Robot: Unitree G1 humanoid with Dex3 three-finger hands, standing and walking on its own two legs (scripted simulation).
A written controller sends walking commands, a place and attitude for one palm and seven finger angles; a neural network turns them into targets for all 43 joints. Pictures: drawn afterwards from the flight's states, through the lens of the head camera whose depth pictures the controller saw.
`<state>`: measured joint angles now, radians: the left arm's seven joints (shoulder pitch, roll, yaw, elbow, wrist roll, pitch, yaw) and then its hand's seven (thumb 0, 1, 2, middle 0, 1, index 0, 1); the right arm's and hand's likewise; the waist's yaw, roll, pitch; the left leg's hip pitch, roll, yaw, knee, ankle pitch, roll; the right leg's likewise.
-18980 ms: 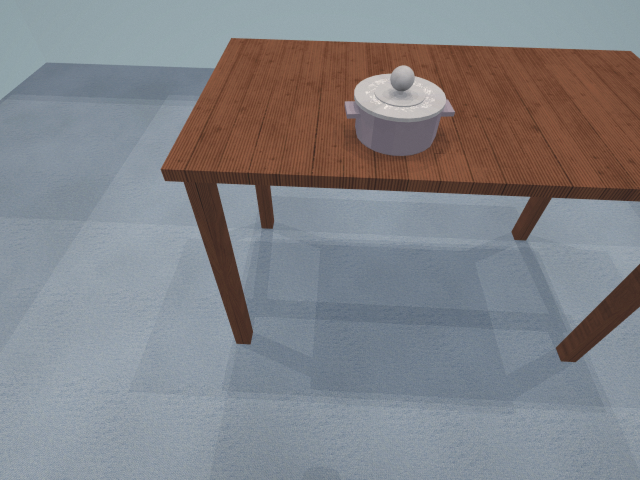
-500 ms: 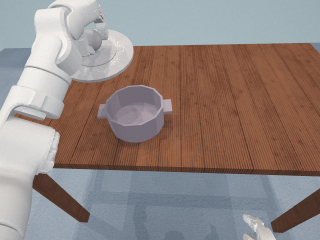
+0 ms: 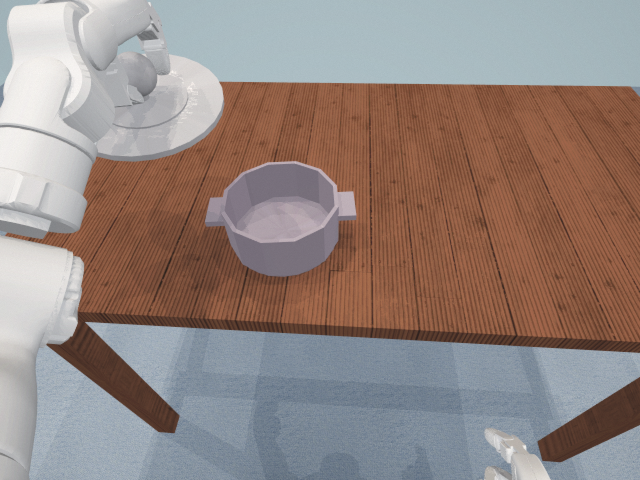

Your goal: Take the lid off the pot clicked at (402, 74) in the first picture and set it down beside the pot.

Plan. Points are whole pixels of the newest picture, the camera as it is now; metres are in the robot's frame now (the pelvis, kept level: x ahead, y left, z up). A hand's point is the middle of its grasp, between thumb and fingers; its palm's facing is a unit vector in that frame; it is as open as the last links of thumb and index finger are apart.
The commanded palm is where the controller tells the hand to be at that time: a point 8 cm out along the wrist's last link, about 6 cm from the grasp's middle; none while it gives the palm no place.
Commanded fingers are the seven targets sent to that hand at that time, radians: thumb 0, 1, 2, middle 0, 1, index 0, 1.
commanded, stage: move the lid sideways beside the pot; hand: left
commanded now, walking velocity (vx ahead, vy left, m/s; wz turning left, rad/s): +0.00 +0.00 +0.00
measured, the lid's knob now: (134, 74) +0.49 +0.22 +0.27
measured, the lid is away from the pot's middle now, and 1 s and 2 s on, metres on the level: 0.15 0.24 0.23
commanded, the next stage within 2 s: lower the lid onto the table in 0.94 s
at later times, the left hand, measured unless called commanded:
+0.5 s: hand (71, 74) +0.46 +0.27 +0.29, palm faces -0.14 -0.03 -0.99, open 7.9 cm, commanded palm +0.44 +0.26 +0.35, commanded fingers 0.00 0.57 1.09 -0.93 -1.00 -0.86 -0.98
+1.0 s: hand (36, 81) +0.45 +0.30 +0.28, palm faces -0.18 -0.02 -0.98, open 7.9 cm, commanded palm +0.45 +0.29 +0.35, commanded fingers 0.00 0.57 1.09 -0.93 -1.00 -0.86 -0.98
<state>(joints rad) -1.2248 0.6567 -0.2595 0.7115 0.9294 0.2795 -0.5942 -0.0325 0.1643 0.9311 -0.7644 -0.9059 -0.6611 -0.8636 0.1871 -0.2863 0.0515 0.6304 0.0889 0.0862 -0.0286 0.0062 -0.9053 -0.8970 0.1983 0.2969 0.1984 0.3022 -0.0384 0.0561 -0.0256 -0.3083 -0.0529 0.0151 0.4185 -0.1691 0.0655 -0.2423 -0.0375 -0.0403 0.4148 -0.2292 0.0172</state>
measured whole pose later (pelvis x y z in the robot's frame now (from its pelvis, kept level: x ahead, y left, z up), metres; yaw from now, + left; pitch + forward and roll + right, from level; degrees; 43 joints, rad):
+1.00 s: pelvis +0.00 +0.00 +0.00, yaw +0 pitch +5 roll -1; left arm -1.22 0.84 -0.16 0.82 0.97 0.16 -0.61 -0.03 0.17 0.93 -0.77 -0.91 -0.66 -0.86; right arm 0.24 -0.30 0.04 0.65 0.10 0.14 -0.05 0.00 -0.91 -0.90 0.20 0.30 0.20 0.30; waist -0.05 0.05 -0.01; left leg -0.34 -0.05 0.01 0.43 -0.18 0.07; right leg -0.25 -0.03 -0.05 0.37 -0.21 0.02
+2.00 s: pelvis +0.01 +0.00 +0.00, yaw +0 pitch +5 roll -1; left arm -1.08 0.79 -0.13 0.81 0.94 0.14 -0.58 -0.03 0.17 0.93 -0.76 -0.91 -0.65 -0.86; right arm 0.24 -0.30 0.03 0.62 0.10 0.14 -0.04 0.00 -0.90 -0.90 0.20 0.30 0.20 0.30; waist -0.07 0.05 -0.02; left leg -0.35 -0.04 0.01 0.45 -0.19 0.07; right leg -0.25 -0.02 -0.04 0.38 -0.22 0.02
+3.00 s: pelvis +0.01 +0.02 +0.00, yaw -1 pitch +8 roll -2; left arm -0.99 0.77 -0.09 0.91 0.93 0.00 -0.52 -0.03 0.18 0.93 -0.76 -0.91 -0.65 -0.86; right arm 0.27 -0.29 0.01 0.63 0.08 0.16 -0.04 0.00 -0.90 -0.90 0.20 0.30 0.20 0.30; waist -0.09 0.03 -0.03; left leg -0.40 -0.05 0.02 0.48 -0.21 0.09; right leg -0.30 -0.03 -0.03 0.39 -0.22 0.02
